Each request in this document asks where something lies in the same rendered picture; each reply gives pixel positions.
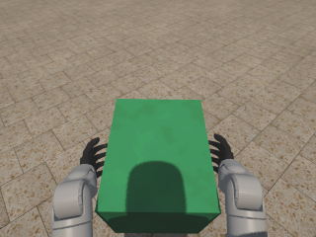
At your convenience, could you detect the robot left forearm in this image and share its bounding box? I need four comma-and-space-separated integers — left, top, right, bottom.
50, 164, 98, 237

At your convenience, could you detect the robot left hand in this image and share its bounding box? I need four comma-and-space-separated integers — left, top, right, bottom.
80, 137, 108, 179

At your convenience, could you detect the robot right hand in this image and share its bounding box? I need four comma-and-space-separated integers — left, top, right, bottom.
208, 133, 234, 174

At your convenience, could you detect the robot right forearm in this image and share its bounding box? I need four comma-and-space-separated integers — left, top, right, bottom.
218, 159, 268, 237

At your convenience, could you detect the carton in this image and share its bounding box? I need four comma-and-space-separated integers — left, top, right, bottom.
95, 99, 221, 234

